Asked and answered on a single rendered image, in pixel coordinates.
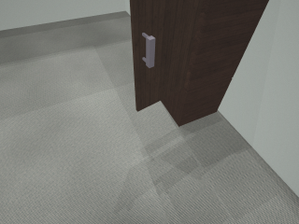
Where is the handle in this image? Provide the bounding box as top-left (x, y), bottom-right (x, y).
top-left (142, 33), bottom-right (156, 68)

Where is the cupboard door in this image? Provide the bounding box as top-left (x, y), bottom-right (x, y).
top-left (129, 0), bottom-right (204, 112)

